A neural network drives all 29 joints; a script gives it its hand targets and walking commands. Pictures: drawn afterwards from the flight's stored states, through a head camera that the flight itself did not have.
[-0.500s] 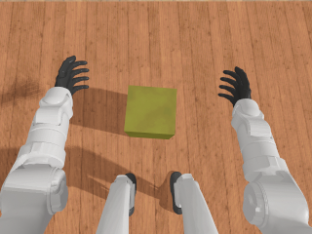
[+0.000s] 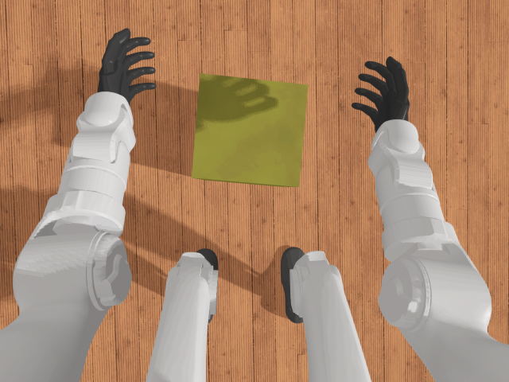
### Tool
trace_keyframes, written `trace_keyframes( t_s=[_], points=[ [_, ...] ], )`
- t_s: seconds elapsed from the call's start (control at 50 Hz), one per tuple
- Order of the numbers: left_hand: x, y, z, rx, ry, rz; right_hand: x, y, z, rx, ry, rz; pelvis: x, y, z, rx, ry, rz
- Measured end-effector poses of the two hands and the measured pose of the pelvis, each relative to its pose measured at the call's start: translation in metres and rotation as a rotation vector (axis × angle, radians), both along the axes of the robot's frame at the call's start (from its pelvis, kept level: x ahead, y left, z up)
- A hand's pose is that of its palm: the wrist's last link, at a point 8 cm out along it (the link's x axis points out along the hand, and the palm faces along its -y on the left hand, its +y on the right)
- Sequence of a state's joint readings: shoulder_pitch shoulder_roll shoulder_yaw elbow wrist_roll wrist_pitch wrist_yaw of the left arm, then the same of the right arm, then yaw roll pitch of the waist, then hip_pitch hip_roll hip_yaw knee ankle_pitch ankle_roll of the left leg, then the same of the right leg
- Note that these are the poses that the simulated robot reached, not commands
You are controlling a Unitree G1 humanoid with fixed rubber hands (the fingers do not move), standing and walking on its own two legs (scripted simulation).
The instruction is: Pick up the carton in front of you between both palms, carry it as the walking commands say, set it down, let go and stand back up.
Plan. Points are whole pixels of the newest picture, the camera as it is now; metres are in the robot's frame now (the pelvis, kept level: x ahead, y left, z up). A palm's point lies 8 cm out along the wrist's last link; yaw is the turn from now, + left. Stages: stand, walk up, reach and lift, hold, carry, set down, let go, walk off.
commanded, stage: reach and lift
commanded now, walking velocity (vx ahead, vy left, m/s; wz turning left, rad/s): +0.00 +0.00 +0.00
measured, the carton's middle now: (248, 140) +0.49 +0.01 -0.44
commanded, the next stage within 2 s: none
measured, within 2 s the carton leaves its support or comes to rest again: leaves its support in 1.36 s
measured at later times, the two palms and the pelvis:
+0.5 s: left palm (160, 126) +0.50 +0.19 -0.35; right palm (339, 141) +0.48 -0.18 -0.35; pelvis -0.06 +0.00 -0.17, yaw -1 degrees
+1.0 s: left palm (169, 126) +0.50 +0.18 -0.37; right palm (328, 141) +0.48 -0.16 -0.37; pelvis -0.05 +0.00 -0.19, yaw -1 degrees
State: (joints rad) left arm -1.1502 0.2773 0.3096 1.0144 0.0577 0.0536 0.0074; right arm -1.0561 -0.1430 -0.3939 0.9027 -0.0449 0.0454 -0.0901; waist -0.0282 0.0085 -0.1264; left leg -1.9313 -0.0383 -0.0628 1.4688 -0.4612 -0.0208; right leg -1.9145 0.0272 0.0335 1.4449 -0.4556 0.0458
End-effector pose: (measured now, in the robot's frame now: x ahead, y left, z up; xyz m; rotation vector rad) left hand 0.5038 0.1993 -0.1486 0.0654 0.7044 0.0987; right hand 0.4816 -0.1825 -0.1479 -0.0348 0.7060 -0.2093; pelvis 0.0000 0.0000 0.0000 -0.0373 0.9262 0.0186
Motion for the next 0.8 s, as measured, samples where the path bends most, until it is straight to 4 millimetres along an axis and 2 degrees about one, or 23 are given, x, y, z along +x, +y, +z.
trace_keyframes(
  t_s=[0.14, 0.28, 0.42, 0.54, 0.64, 0.74, 0.8],
  points=[
    [-0.006, 0.001, -0.081, 0.013, -0.015, 0.001, -0.005, -0.006, -0.077, -0.008, -0.016, 0.003, -0.015, -0.001, -0.068, -0.005, -0.014, -0.009],
    [-0.006, 0.001, -0.129, 0.008, -0.031, 0.004, -0.006, -0.006, -0.128, 0.003, -0.017, 0.003, -0.037, -0.002, -0.127, 0.000, -0.099, -0.012],
    [-0.006, -0.006, -0.172, 0.005, 0.011, 0.004, -0.005, 0.003, -0.173, 0.019, 0.022, 0.015, -0.053, -0.004, -0.161, 0.005, -0.172, -0.014],
    [-0.009, -0.009, -0.215, 0.011, 0.050, -0.001, -0.005, 0.005, -0.213, 0.023, 0.053, 0.022, -0.055, -0.003, -0.179, 0.006, -0.227, -0.019],
    [-0.006, -0.010, -0.229, 0.008, 0.035, -0.004, -0.004, 0.004, -0.228, 0.016, 0.048, 0.021, -0.048, -0.003, -0.188, 0.005, -0.256, -0.017],
    [0.005, -0.009, -0.225, 0.007, 0.001, -0.012, 0.002, 0.010, -0.225, 0.019, 0.022, 0.025, -0.043, -0.002, -0.195, -0.001, -0.259, -0.022],
    [0.006, -0.009, -0.222, 0.006, 0.002, -0.020, 0.003, 0.015, -0.222, 0.021, 0.019, 0.028, -0.042, -0.001, -0.196, -0.004, -0.255, -0.020]
  ],
)
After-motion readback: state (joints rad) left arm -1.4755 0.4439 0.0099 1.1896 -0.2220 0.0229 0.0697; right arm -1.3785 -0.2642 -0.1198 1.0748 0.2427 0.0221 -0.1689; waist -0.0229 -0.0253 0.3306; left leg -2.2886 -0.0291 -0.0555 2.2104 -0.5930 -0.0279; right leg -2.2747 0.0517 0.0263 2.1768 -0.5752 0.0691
